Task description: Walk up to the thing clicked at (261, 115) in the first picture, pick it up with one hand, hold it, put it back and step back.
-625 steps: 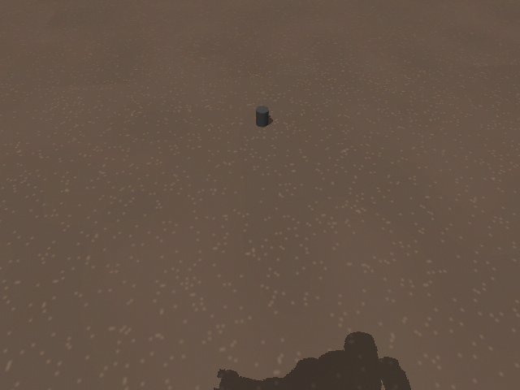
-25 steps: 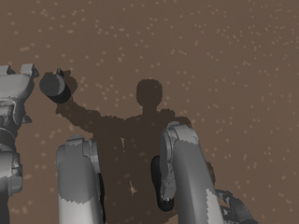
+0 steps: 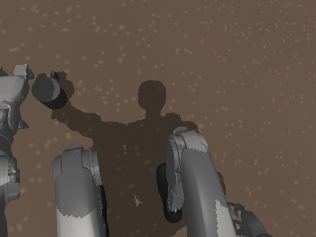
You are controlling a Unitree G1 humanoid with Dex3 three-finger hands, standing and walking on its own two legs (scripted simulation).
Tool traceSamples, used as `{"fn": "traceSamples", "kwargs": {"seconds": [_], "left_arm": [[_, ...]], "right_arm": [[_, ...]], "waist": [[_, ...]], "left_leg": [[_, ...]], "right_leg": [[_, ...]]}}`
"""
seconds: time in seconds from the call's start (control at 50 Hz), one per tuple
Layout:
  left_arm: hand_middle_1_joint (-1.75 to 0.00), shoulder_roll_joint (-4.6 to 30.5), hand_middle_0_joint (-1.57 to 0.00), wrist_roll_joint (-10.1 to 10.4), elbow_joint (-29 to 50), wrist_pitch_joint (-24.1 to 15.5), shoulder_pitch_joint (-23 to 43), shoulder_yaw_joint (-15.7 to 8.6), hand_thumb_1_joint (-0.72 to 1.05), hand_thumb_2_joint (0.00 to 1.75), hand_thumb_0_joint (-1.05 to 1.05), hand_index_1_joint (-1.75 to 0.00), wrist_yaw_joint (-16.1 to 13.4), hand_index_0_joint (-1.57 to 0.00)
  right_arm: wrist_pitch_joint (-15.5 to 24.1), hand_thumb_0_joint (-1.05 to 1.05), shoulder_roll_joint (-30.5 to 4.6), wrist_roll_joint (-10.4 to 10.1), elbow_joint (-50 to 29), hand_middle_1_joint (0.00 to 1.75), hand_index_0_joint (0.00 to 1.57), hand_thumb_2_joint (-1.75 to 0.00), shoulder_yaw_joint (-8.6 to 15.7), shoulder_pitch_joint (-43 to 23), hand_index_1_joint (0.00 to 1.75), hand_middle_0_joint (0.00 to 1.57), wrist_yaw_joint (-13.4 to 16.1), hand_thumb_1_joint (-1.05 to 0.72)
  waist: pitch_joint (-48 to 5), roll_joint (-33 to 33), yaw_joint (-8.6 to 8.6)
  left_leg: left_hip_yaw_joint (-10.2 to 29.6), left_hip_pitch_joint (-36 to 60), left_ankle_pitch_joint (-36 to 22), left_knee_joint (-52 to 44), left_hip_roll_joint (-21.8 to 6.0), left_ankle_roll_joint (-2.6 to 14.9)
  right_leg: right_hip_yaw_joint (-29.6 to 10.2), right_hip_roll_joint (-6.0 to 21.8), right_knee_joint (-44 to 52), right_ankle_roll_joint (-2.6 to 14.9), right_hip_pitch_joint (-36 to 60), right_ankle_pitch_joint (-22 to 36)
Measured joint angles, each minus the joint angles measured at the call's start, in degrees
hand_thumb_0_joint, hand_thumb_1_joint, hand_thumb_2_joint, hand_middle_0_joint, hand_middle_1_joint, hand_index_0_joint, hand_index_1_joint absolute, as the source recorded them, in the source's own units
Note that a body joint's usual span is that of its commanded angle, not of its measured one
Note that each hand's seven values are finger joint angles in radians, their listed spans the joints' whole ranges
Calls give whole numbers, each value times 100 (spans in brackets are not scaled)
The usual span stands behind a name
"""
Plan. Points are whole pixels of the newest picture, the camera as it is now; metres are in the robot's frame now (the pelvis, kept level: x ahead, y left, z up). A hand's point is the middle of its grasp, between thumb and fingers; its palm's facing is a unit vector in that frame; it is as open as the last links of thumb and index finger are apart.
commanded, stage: rise first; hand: left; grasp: from above
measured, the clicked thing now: (52, 89) +0.52 +0.24 -0.29
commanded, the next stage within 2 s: approach in 1.50 s
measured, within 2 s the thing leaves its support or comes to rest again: neither
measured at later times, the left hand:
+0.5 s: hand (20, 99) +0.46 +0.29 -0.18, palm faces -0.46 -0.07 -0.88, open 13.9 cm
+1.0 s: hand (18, 97) +0.46 +0.29 -0.17, palm faces -0.46 -0.06 -0.89, open 13.9 cm
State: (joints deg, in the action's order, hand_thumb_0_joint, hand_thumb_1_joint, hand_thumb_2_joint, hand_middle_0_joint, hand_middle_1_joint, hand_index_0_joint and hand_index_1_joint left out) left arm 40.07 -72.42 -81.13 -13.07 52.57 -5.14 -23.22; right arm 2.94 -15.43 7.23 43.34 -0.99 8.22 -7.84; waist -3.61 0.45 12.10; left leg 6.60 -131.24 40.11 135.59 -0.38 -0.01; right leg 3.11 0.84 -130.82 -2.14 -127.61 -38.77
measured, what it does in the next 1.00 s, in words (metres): stands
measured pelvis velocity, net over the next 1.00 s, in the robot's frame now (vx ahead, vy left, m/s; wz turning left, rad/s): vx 0.00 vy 0.00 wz -0.01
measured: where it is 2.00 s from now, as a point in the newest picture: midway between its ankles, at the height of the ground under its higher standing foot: (135, 212)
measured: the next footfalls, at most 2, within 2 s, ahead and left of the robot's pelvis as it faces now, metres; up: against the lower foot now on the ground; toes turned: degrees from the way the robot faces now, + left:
none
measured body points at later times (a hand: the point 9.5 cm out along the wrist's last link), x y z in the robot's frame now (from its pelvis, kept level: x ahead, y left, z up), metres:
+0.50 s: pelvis +0.00 +0.00 -0.01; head +0.24 +0.07 +0.36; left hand +0.48 +0.29 -0.13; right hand +0.04 -0.28 -0.11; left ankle +0.07 +0.12 -0.31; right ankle +0.10 -0.13 -0.31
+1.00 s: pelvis +0.00 +0.00 +0.00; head +0.24 +0.07 +0.38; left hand +0.48 +0.29 -0.12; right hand +0.05 -0.28 -0.10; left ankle +0.07 +0.12 -0.31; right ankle +0.10 -0.13 -0.31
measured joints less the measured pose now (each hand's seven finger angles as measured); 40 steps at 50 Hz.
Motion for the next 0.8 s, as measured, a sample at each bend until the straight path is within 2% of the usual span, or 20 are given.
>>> {"fn": "traceSamples", "kwargs": {"seconds": [0.14, 0.5, 0.66, 0.8], "left_arm": [[-105, 24, -10, -20, -24, 6, 52, 8, -53, 101, 0, -105, 3, -9], [-105, 281, -11, -82, -338, 40, 339, -6, -53, 101, 0, -106, 47, -10], [-105, 273, -11, -30, -169, 13, 230, -51, -52, 101, 0, -106, 83, -10], [-104, 193, -12, 2, -8, 38, 173, 14, -52, 100, 0, -105, 120, -11]], "right_arm": [[-10, 0, 3, 10, -2, 30, 20, -90, -59, -3, 30, 21, -15, -91], [27, 0, -39, 52, -59, 30, 20, -90, -230, 80, 30, 21, -4, -91], [-11, 0, -27, 42, -75, 30, 20, -90, -221, 127, 30, 21, -20, -91], [-30, 0, -15, 4, -84, 30, 20, -90, -184, 153, 30, 21, -27, -91]], "waist": [[22, 12, 22], [70, 16, 226], [96, -13, 197], [30, -41, 148]], "left_leg": [[20, -35, -16, 47, 5, 0], [77, -176, -50, 166, 30, -6], [94, -165, -21, 181, 27, -9], [60, -127, -32, 109, 39, -8]], "right_leg": [[14, -3, -33, -5, -24, 19], [59, -3, -114, -9, -125, 51], [72, -10, -121, -14, -117, 31], [47, 8, -68, -5, -77, 21]]}}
